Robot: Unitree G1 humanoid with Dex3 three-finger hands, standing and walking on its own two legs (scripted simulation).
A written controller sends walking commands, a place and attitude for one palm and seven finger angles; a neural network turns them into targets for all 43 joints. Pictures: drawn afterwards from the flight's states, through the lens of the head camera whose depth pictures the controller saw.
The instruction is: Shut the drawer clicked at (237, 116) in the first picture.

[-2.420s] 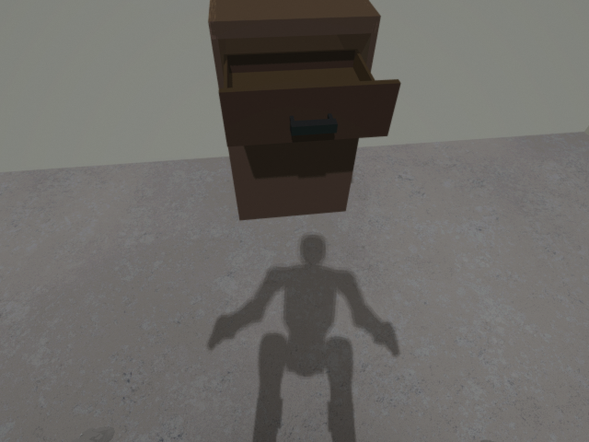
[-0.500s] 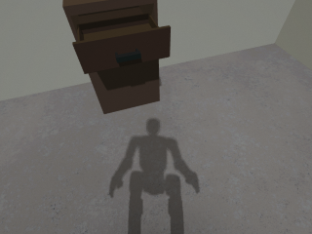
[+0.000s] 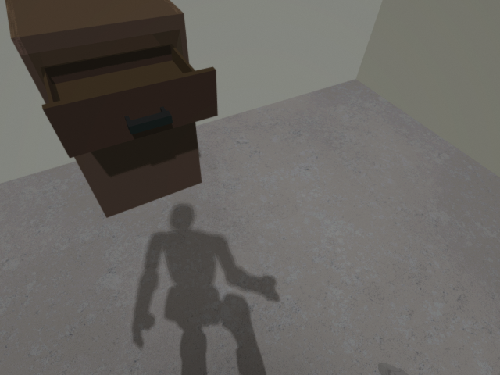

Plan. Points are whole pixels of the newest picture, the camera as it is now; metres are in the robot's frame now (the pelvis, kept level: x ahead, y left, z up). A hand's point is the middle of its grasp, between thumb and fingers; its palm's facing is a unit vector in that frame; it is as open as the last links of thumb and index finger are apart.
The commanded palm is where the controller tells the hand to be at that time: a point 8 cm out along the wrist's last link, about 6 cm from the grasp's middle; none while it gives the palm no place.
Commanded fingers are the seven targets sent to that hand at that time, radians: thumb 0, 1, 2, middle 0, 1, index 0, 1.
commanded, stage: walk to a spot facing it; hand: left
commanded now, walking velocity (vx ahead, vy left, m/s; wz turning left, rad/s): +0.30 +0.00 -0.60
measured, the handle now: (147, 118) +0.72 +0.38 -0.05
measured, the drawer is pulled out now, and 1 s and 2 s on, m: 0.30 0.30 0.30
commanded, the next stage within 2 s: none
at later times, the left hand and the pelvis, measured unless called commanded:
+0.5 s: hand (227, 273) +0.35 +0.09 -0.17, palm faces -0.42 -0.90 -0.13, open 7.4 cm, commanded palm none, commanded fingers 0.00 0.90 0.90 -0.20 -0.30 -0.20 -0.30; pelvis +0.15 -0.01 -0.01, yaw -20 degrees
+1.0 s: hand (228, 245) +0.41 +0.10 -0.15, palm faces -0.44 -0.85 -0.27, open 7.3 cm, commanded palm none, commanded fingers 0.00 0.90 0.90 -0.20 -0.30 -0.20 -0.30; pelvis +0.31 -0.08 +0.01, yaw -36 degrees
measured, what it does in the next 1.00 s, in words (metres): walks ahead, turning right: right foot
